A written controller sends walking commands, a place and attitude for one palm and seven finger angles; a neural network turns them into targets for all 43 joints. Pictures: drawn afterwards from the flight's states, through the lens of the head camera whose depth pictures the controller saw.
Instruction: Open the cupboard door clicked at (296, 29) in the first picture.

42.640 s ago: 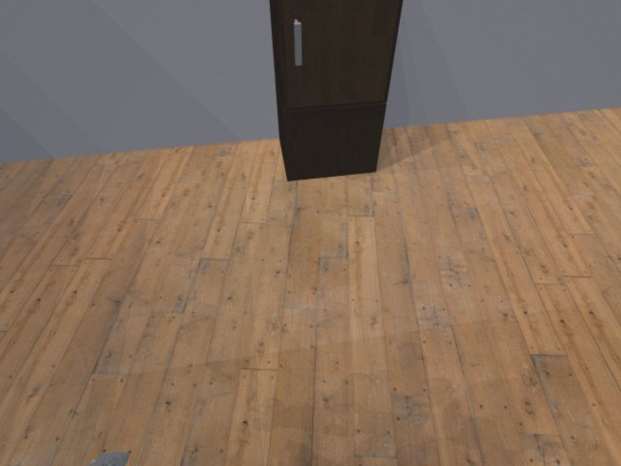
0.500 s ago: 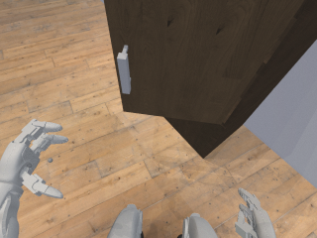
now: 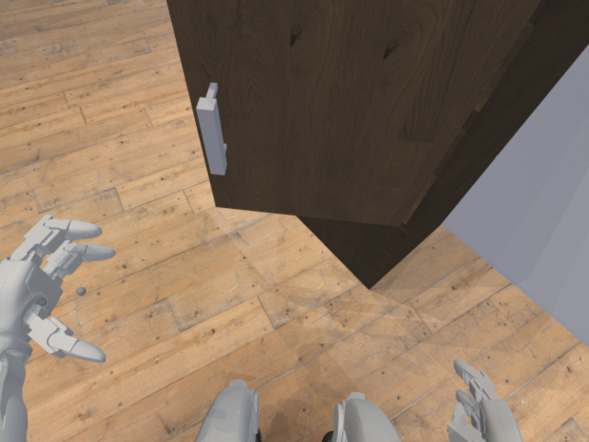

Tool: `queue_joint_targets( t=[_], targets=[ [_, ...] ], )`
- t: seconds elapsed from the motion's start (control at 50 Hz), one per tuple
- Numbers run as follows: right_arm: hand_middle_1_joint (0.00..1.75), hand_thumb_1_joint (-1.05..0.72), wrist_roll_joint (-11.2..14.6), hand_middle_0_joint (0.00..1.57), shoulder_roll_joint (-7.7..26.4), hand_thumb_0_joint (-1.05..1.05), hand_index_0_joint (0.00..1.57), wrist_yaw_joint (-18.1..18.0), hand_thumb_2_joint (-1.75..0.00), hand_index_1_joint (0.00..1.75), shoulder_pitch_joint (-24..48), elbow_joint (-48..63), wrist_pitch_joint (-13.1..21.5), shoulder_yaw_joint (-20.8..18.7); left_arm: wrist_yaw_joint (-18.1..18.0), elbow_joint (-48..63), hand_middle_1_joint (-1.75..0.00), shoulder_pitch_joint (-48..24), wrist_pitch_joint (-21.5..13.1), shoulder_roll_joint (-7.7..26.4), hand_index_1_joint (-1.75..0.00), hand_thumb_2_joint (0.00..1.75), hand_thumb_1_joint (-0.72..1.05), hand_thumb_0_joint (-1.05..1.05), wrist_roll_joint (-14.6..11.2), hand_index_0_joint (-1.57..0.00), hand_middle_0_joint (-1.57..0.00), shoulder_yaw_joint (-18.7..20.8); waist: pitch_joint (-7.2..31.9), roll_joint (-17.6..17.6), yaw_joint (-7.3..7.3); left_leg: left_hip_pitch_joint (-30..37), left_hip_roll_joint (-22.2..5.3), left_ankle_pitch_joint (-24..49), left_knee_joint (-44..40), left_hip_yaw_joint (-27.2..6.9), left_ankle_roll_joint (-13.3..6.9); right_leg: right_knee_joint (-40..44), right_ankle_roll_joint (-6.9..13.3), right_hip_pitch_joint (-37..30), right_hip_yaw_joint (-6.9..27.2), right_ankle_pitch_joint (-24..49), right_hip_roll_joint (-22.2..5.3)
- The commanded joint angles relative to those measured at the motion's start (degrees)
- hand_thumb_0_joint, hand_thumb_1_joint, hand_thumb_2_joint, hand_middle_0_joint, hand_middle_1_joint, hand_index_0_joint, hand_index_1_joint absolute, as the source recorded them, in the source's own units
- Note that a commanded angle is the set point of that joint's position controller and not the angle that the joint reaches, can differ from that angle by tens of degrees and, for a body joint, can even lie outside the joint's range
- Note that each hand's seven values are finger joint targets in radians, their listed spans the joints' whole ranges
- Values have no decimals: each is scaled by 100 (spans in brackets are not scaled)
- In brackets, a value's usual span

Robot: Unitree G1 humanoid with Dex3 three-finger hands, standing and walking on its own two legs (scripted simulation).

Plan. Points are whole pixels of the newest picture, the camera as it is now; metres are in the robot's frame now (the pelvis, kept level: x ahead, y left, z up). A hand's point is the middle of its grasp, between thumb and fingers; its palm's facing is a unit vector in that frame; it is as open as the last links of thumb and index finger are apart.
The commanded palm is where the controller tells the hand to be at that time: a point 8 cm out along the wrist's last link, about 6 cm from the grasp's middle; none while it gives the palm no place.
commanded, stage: raise the hand with hooked fingers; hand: left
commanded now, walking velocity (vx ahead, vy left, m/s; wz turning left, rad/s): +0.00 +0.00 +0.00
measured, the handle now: (216, 130) +0.56 +0.16 +0.03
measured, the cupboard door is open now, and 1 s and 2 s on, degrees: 44 44 44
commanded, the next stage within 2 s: move the hooked fingers beside the handle in 0.10 s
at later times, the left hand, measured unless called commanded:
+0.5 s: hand (106, 259) +0.32 +0.26 +0.04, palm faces -0.06 -1.00 -0.04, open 14.0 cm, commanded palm +0.31 +0.31 +0.04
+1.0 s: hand (137, 208) +0.40 +0.24 +0.04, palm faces -0.05 -1.00 -0.03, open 14.0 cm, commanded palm +0.39 +0.29 +0.04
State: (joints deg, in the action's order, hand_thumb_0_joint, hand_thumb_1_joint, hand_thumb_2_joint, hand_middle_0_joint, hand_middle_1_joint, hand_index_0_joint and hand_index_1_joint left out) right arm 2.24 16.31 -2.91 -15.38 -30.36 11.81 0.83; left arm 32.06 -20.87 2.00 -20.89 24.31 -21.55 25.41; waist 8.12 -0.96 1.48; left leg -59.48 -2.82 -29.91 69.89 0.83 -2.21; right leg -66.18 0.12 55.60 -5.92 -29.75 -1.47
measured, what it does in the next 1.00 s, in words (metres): stands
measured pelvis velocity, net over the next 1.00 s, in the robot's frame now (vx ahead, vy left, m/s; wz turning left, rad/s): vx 0.00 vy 0.00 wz -0.02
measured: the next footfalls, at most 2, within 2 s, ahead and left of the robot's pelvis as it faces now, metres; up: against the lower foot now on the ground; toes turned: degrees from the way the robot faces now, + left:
none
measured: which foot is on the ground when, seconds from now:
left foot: down 0.00-1.00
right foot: down 0.00-1.00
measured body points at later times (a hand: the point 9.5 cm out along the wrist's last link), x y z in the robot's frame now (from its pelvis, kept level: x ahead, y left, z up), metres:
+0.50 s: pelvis -0.01 -0.01 -0.01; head +0.10 +0.02 +0.43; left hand +0.32 +0.31 +0.04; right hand +0.15 -0.26 -0.09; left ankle +0.03 +0.09 -0.64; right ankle +0.02 -0.13 -0.64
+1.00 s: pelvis +0.00 +0.00 +0.00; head +0.12 +0.02 +0.43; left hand +0.40 +0.30 +0.04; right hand +0.10 -0.27 -0.11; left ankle +0.03 +0.09 -0.64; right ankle +0.02 -0.13 -0.64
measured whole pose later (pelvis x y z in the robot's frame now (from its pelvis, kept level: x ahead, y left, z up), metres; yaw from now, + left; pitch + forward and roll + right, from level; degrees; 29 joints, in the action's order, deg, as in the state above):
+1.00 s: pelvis +0.00 +0.00 +0.00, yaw -1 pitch +22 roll -3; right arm 1.8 16.1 -2.7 -17.3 -34.3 5.0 1.1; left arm 27.6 -43.3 -24.7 -22.1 26.4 -14.2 24.6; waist 8.1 -0.9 4.4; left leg -62.6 -3.2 -29.8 70.1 1.8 -2.1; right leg -66.9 0.1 59.5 -4.7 -29.5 -1.0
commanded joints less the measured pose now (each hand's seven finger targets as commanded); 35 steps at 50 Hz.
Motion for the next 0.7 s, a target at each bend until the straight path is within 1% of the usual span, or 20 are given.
queue_joint_targets(
  t=[0.0,0.06,0.08,0.12,0.14,0.18,0.2,0.28,0.4,0.42,0.44,0.46,0.48,0.52,0.54,0.58,0.6,0.64,0.66,0.68],
  targets=[
    [30,-90,32,20,933,0,20,-68,-90,30,-59,731,265,-395,47,1108,-120,-711,-363,1433,-120,30,-50,0,-197,-30,-30,575,1802,-581,-73,1720,185,1659,-1068,-389,100,804,152,-687,232,1029,282],
    [30,-90,27,20,921,0,20,-78,-90,30,-65,726,267,-382,77,1101,-120,-696,-332,1435,-120,30,-50,0,-216,-30,-30,586,1877,-607,-87,1731,184,1743,-1025,-370,99,788,159,-706,250,1103,293],
    [30,-90,28,20,911,0,20,-76,-90,30,-53,738,263,-383,88,1064,-120,-680,-325,1409,-120,30,-50,0,-250,-30,-30,588,1852,-476,-72,1668,196,1690,-1005,-359,85,821,142,-759,264,1110,284],
    [30,-90,31,20,912,0,20,-86,-90,30,-43,744,261,-381,81,1017,-120,-685,-312,1379,-120,30,-50,0,-227,-30,-30,559,1786,-439,-67,1578,197,1647,-995,-354,77,811,138,-750,265,1091,278],
    [30,-90,24,20,915,0,20,-87,-90,30,-51,749,272,-370,91,983,-120,-721,-296,1385,-120,30,-50,0,-228,-30,-30,540,1733,-558,-89,1571,198,1693,-979,-367,87,765,176,-698,248,1090,304],
    [30,-90,36,20,913,0,20,-83,-90,30,-35,760,246,-364,111,936,-120,-710,-273,1356,-120,30,-50,0,-218,-30,-30,515,1748,-489,-79,1549,201,1562,-997,-346,87,808,148,-731,273,1015,285],
    [30,-90,38,20,915,0,20,-97,-90,30,-11,735,249,-356,93,1027,-120,-1046,-290,1270,-120,30,-50,0,-193,-30,-30,362,1717,-486,12,1542,197,1479,-974,-366,73,796,135,-628,265,964,280],
    [30,-90,32,20,946,0,20,-169,-90,30,-77,614,229,-340,40,728,-120,-1794,-309,1357,-120,30,-50,0,-88,-30,-30,305,1664,-445,118,1463,182,1145,-918,-386,69,785,141,-385,298,665,278],
    [30,-90,30,20,950,0,20,-196,-90,30,-127,556,147,-330,-24,453,-120,-2258,-212,1556,-120,30,-50,0,96,-30,-30,317,2011,-637,34,1668,167,1359,-968,-384,80,777,159,-481,315,824,243],
    [30,-90,33,20,950,0,20,-193,-90,30,-135,541,113,-326,-65,334,-120,-2336,-180,1623,-120,30,-50,0,114,-30,-30,376,1954,-556,41,1608,168,1376,-963,-367,73,803,151,-522,329,862,242],
    [30,-90,14,20,964,0,20,-192,-90,30,-156,537,98,-313,-94,296,-120,-2418,-187,1774,-120,30,-50,0,111,-30,-30,497,2047,-582,-8,1551,169,1501,-928,-377,74,741,179,-609,319,940,258],
    [30,-90,21,20,946,0,20,-181,-90,30,-165,522,62,-304,-116,213,-120,-2518,-166,1724,-120,30,-50,0,167,-30,-30,433,2108,-629,21,1633,155,1575,-938,-366,81,737,166,-575,326,1013,256],
    [30,-90,18,20,941,0,20,-166,-90,30,-168,522,33,-310,-152,123,-120,-2545,-151,1717,-120,30,-50,0,159,-30,-30,462,2095,-631,-9,1638,153,1589,-972,-376,98,737,163,-597,303,1024,244],
    [30,-90,24,20,946,0,20,-146,-90,30,-180,506,-27,-310,-210,-110,-120,-2694,-137,1697,-120,30,-50,0,192,-30,-30,436,1961,-522,45,1507,156,1404,-987,-350,83,798,145,-571,321,901,245],
    [30,-90,17,20,954,0,20,-152,-90,30,-236,506,-35,-309,-220,-191,-120,-2811,-165,1723,-120,30,-50,0,209,-30,-30,442,2005,-445,62,1476,150,1478,-948,-358,70,748,161,-596,314,957,271],
    [30,-90,18,20,955,0,20,-124,-90,30,-279,478,-83,-332,-236,-202,-120,-2906,-215,1631,-120,30,-50,0,260,-30,-30,341,2193,-590,56,1661,140,1614,-979,-355,87,746,149,-584,324,1077,248],
    [30,-90,12,20,948,0,20,-105,-90,30,-293,481,-105,-340,-239,-256,-120,-2839,-219,1598,-120,30,-50,0,262,-30,-30,334,2207,-515,58,1676,142,1653,-982,-343,82,773,141,-624,327,1131,246],
    [30,-90,8,20,975,0,20,-98,-90,30,-363,452,-158,-336,-246,-463,-120,-2899,-244,1693,-120,30,-50,0,266,-30,-30,401,2135,-386,81,1565,139,1744,-945,-341,67,739,158,-644,316,1225,275],
    [30,-90,7,20,977,0,20,-92,-90,30,-386,397,-194,-336,-238,-538,-120,-3135,-266,1705,-120,30,-50,0,304,-30,-30,384,2150,-343,147,1563,126,1755,-930,-326,63,748,131,-636,332,1285,275],
    [30,-90,8,20,980,0,20,-84,-90,30,-408,385,-228,-349,-244,-663,-120,-3094,-274,1766,-120,30,-50,0,324,-30,-30,450,2109,-402,111,1502,134,1677,-947,-311,73,764,131,-641,351,1214,265]
  ],
)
